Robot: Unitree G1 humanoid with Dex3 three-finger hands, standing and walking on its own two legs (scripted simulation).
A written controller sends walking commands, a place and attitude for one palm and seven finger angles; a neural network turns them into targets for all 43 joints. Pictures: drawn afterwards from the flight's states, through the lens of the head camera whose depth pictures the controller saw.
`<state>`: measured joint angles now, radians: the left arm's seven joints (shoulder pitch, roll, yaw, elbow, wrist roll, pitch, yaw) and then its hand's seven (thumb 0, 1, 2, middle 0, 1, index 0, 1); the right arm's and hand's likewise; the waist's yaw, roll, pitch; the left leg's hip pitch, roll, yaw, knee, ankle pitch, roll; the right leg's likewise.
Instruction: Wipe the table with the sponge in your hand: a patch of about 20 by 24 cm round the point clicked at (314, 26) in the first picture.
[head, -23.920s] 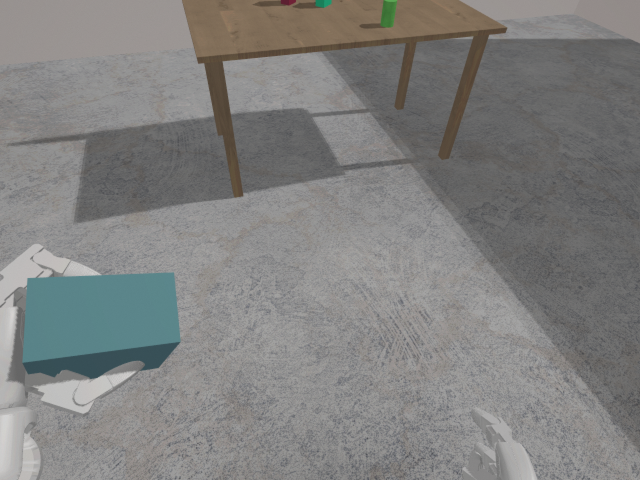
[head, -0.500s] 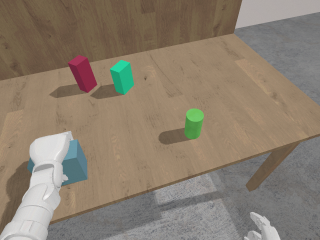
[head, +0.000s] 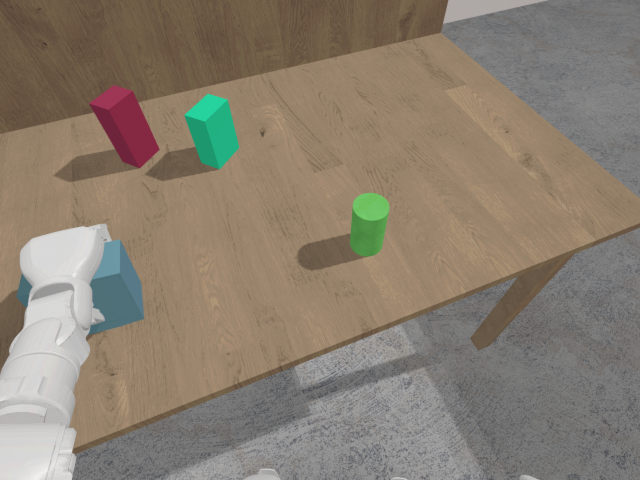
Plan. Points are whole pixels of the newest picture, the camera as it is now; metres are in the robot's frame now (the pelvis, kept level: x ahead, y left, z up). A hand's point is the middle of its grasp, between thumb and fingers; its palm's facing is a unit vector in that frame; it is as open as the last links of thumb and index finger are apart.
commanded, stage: wipe forward along the first lane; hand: left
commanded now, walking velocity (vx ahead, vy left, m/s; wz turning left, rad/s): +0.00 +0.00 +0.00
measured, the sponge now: (93, 298) +0.35 +0.35 -0.02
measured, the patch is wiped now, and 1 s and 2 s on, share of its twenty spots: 0.25 0.40 0.45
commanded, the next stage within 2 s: slide across to the middle lane in 0.78 s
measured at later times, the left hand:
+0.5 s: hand (78, 250) +0.41 +0.38 +0.01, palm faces -0.14 +0.02 -0.99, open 10.4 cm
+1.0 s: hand (82, 223) +0.45 +0.39 +0.01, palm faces -0.17 +0.05 -0.98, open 10.4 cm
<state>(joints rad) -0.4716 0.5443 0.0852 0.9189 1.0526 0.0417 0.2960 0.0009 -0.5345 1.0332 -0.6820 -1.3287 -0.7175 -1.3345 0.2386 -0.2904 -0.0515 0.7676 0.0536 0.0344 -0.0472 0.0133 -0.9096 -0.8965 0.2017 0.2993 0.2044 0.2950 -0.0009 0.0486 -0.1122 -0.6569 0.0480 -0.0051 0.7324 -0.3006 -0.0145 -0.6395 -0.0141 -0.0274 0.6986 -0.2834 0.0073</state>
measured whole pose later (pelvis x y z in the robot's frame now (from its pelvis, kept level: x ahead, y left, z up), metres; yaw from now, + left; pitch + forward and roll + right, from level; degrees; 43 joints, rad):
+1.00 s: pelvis +0.01 +0.02 -0.01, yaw -1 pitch +21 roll -3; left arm -0.79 0.71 0.07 1.13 1.09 0.05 0.23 0.00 -0.54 1.04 -0.69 -1.32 -0.72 -1.33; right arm 0.31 -0.28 -0.03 0.75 0.04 0.08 -0.02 0.01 -0.91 -0.90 0.20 0.30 0.21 0.30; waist -0.07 0.04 -0.13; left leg -0.85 0.05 -0.01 0.84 -0.36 0.01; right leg -0.80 -0.01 -0.03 0.74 -0.30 0.03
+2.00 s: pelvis +0.04 +0.01 +0.01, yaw -1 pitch +16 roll -2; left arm -0.66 0.47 -0.01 1.02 1.04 0.18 0.33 0.00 -0.53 1.04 -0.67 -1.33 -0.71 -1.34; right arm 0.26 -0.27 -0.05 0.78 0.05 0.09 0.00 0.01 -0.91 -0.90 0.20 0.30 0.20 0.29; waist -0.04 0.04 -0.14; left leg -0.63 0.05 0.00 0.69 -0.34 -0.01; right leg -0.60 -0.01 -0.02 0.62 -0.30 0.02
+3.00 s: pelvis +0.04 +0.00 +0.01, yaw +1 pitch +10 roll -1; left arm -0.30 0.29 -0.16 0.60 1.02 0.36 0.33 0.00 -0.51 1.04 -0.65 -1.34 -0.69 -1.35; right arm 0.14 -0.26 -0.03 0.70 0.06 0.10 -0.02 0.01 -0.91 -0.90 0.20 0.30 0.20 0.29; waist 0.05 0.06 -0.14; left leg -0.48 0.04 0.00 0.65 -0.34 -0.02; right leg -0.47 -0.02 -0.03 0.62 -0.33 0.01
